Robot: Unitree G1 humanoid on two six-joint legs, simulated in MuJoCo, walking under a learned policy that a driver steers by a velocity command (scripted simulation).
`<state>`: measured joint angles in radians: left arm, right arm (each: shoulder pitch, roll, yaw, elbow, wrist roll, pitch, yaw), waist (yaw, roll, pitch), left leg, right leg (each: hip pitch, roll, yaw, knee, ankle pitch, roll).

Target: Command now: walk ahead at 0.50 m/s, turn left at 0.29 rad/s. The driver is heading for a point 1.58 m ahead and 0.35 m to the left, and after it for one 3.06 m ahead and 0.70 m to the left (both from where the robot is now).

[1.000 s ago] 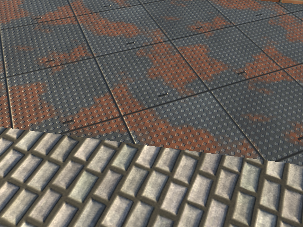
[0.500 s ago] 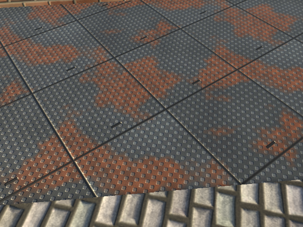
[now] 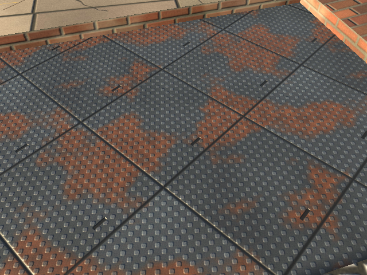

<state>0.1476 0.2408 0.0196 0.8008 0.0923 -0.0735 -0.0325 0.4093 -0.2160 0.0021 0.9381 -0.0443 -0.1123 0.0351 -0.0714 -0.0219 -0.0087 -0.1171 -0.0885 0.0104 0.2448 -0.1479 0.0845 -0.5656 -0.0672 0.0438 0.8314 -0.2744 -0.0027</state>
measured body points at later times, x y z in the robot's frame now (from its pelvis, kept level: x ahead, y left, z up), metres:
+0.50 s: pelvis +0.25 -0.02 +0.00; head +0.26 -0.01 +0.44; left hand +0.16 +0.22 -0.14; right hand +0.47 -0.19 -0.12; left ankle +0.33 +0.16 -0.68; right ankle +0.23 -0.13 -0.75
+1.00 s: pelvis +0.51 +0.18 -0.14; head +0.53 +0.21 +0.31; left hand +0.42 +0.44 -0.28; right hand +0.68 -0.02 -0.27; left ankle +0.48 +0.26 -0.87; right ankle +0.55 +0.01 -0.73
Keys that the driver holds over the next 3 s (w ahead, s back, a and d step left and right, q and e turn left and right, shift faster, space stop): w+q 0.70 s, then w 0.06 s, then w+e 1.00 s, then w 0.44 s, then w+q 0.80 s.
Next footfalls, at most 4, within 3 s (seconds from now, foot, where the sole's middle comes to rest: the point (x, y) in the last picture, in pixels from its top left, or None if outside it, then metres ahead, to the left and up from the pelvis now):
0.20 right None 0.27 -0.13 -0.78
0.82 left None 0.51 0.28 -0.90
1.32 right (137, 207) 0.88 0.18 -0.90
1.80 left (93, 164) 1.14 0.41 -0.90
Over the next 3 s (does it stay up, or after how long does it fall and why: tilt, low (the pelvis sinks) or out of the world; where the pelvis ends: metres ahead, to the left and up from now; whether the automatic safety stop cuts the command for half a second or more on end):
stays up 1.60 0.32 -0.13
